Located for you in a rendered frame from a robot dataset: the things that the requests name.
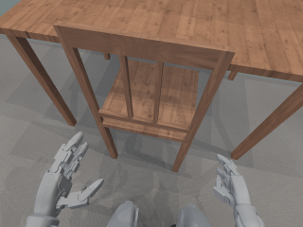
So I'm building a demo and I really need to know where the table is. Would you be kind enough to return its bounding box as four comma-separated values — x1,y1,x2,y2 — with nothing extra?
0,0,303,160

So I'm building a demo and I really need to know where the robot left forearm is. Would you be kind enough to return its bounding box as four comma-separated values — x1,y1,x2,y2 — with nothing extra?
26,214,60,227

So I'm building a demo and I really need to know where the robot right forearm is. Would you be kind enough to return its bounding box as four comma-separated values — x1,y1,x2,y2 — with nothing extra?
233,204,265,227

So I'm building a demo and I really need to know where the left robot thigh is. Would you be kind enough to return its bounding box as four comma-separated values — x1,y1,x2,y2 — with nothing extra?
106,202,139,227

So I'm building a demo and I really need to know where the chair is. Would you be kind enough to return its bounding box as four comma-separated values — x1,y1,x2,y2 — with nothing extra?
53,20,236,172

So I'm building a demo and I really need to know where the robot left hand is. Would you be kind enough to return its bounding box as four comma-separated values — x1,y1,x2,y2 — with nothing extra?
33,131,104,218

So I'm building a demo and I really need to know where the robot right hand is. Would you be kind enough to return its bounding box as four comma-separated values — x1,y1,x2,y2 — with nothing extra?
213,153,252,209

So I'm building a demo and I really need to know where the right robot thigh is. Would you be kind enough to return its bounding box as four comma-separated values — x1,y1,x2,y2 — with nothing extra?
177,206,212,227

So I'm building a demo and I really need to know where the robot thigh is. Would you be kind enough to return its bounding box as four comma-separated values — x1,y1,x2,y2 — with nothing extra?
106,202,139,227
177,206,212,227

